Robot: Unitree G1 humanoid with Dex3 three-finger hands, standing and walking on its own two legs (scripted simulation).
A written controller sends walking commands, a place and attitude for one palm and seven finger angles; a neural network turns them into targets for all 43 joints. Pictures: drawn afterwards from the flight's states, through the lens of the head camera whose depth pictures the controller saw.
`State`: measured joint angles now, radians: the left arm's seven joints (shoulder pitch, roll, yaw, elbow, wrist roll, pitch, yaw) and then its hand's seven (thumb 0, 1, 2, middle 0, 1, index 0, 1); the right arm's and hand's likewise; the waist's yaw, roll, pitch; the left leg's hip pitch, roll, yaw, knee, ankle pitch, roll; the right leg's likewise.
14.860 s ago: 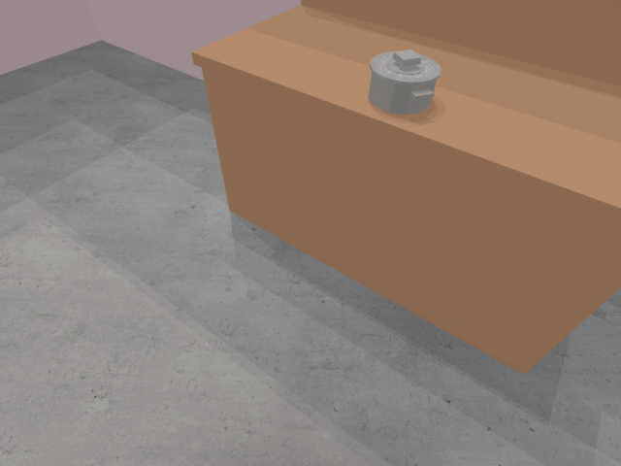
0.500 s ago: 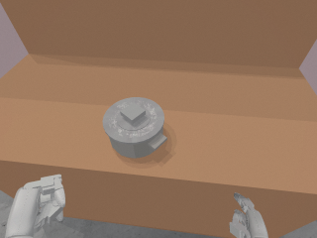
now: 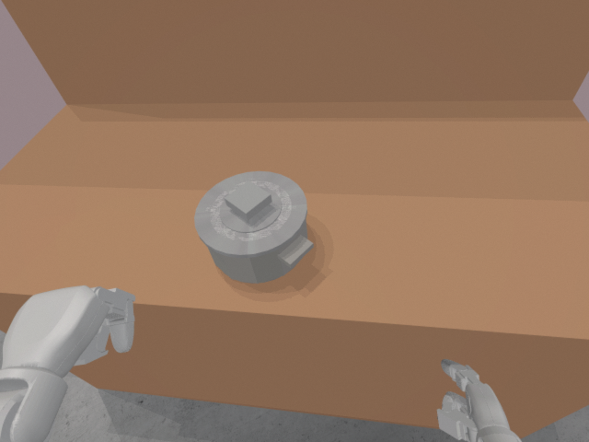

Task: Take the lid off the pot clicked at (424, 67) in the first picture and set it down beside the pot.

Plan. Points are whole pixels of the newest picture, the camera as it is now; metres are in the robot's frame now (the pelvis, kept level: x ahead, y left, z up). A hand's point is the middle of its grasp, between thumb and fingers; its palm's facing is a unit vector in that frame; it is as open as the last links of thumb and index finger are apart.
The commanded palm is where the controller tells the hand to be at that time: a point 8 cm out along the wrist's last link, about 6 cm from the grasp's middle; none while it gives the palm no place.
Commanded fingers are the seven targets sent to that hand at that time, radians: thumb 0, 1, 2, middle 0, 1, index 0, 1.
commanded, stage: reach forward and open the fingers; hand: left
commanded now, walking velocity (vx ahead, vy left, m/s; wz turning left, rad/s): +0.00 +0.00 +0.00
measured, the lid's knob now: (248, 199) +0.44 +0.14 +0.08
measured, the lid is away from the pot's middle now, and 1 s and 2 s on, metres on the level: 0.00 0.00 0.00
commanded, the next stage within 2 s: move the open hand above the knob in 0.84 s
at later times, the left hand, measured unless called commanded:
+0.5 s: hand (112, 315) +0.21 +0.24 +0.12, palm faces -0.25 -0.05 -0.97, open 7.3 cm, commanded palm +0.21 +0.25 +0.19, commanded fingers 0.00 -0.23 1.32 -0.83 -0.12 -0.83 -0.12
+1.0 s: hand (112, 258) +0.27 +0.25 +0.15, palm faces -0.16 -0.09 -0.98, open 10.1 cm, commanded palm +0.25 +0.25 +0.21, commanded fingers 0.00 -0.27 1.37 -0.83 -0.08 -0.83 -0.08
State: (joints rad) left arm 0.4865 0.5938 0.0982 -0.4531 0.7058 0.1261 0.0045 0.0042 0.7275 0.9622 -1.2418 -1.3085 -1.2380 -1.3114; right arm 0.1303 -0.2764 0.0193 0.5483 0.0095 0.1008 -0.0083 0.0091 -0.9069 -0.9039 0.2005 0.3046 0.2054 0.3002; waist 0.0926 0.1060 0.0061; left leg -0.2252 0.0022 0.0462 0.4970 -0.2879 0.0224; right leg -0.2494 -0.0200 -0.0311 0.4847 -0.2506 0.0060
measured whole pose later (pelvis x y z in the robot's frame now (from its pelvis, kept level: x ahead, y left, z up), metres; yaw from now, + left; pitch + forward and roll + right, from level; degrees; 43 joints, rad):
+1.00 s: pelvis -0.03 +0.01 +0.01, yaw +2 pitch -1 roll +0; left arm -0.16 0.65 0.01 -0.14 0.73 0.12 -0.37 0.00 -0.26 1.35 -0.84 -0.08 -0.84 -0.09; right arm 0.09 -0.29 0.03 0.56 0.05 0.09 0.02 0.01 -0.91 -0.90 0.20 0.30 0.20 0.30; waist 0.07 0.12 0.05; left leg -0.18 -0.02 0.03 0.37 -0.18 0.04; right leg -0.19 -0.04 -0.05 0.37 -0.15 0.02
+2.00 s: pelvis -0.02 -0.01 +0.01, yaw +1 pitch +0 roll +0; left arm -0.47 0.51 -0.27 0.06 0.83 0.28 -0.44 0.00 -0.26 1.37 -0.84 -0.08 -0.84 -0.08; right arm 0.08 -0.30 0.03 0.57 0.07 0.12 0.05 0.01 -0.91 -0.90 0.20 0.30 0.20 0.30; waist 0.02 0.12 0.04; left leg -0.18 -0.01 0.03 0.39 -0.20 0.02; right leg -0.22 -0.03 -0.04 0.42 -0.19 0.00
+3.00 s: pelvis +0.00 +0.00 +0.01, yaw +0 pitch +1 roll +0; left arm -0.73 0.43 -0.33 0.32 0.84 0.30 -0.37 0.00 -0.26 1.37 -0.84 -0.08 -0.84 -0.08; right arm 0.13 -0.29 0.03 0.62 0.07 0.10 0.03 0.01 -0.91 -0.90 0.20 0.30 0.20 0.30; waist 0.00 0.10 0.02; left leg -0.19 -0.02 0.04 0.38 -0.22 0.03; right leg -0.23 -0.03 -0.03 0.41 -0.20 0.01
